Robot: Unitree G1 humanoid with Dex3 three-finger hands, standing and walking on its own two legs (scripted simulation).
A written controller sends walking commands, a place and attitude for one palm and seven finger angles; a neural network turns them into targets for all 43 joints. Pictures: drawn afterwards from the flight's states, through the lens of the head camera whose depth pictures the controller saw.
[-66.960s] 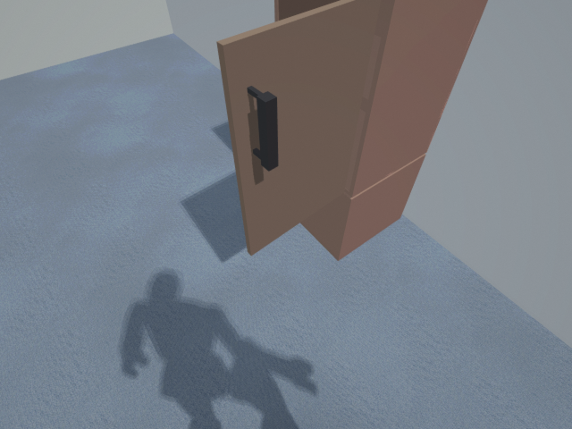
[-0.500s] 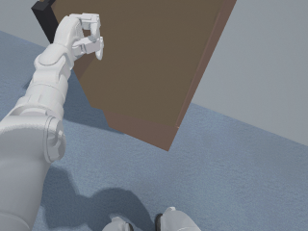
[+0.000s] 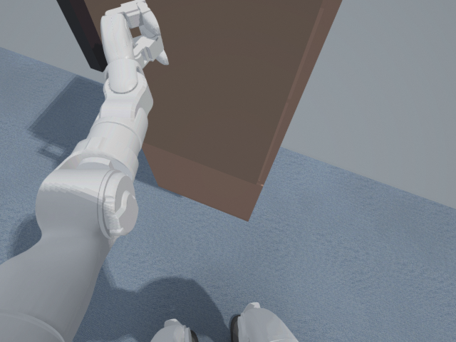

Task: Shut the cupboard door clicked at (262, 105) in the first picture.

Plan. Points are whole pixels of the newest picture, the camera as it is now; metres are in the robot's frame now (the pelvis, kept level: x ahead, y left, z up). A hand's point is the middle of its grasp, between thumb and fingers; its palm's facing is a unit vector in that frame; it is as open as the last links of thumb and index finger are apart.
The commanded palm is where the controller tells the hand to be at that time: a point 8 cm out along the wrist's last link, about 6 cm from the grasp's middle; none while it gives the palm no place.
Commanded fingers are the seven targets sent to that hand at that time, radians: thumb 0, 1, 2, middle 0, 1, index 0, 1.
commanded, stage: pull the fist back off the door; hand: left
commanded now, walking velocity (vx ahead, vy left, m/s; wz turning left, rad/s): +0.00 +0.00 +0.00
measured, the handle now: (90, 19) +0.64 +0.14 +0.14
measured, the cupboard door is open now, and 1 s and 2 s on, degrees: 0 0 0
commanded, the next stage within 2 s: draw the hand back to the body in 0.66 s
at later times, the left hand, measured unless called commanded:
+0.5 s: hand (159, 88) +0.49 +0.04 +0.12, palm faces +0.04 -1.00 -0.01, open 3.1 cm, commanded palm +0.46 +0.08 +0.14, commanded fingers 0.00 0.90 0.90 -1.30 -1.50 -1.30 -1.50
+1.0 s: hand (120, 98) +0.45 +0.09 +0.15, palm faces +0.07 -1.00 -0.04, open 3.1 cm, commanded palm +0.40 +0.13 +0.16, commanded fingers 0.00 0.90 0.90 -1.30 -1.50 -1.30 -1.50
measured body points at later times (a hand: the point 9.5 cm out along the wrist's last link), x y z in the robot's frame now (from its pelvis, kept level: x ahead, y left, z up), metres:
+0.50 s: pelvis -0.01 -0.02 +0.03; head +0.07 -0.03 +0.47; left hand +0.48 +0.09 +0.13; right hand -0.02 -0.28 -0.10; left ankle -0.01 +0.09 -0.69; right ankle +0.00 -0.09 -0.69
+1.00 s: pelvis +0.01 -0.01 +0.03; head +0.05 -0.03 +0.48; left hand +0.44 +0.14 +0.16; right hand +0.04 -0.26 -0.10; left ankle -0.01 +0.09 -0.69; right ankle +0.00 -0.09 -0.69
